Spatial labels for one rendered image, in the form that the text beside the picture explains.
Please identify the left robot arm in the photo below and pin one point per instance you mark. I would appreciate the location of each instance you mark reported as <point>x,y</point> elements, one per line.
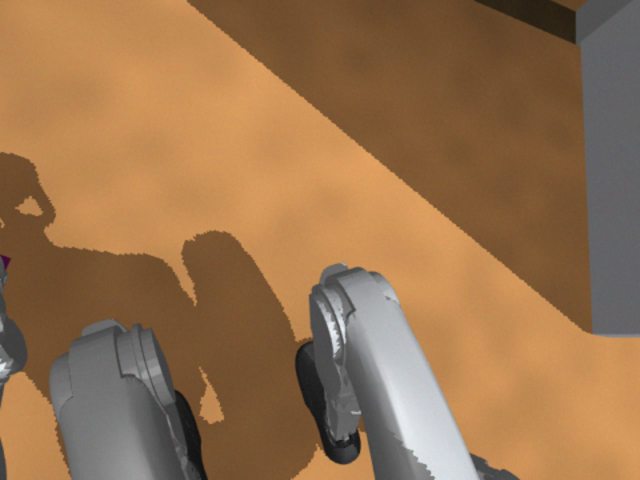
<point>13,354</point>

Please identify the right robot foot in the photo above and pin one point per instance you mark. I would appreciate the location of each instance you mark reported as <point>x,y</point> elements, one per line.
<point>341,452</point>

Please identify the right robot hand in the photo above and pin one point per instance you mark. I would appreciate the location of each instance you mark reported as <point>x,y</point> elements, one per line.
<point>485,472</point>

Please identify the left robot foot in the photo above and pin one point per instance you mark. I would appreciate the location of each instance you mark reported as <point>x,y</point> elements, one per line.
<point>192,436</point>

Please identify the small box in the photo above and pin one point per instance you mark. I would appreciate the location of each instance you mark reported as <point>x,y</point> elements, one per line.
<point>6,261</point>

